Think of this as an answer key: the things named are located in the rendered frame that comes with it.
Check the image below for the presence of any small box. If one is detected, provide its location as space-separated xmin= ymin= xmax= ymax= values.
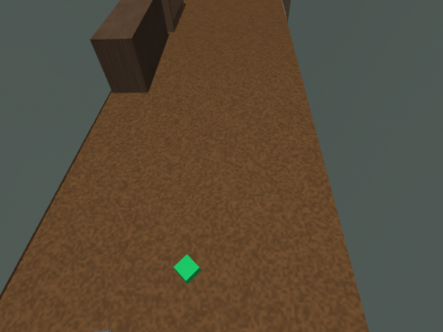
xmin=174 ymin=255 xmax=201 ymax=284

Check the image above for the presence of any bookshelf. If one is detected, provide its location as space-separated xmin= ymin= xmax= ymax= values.
xmin=161 ymin=0 xmax=184 ymax=33

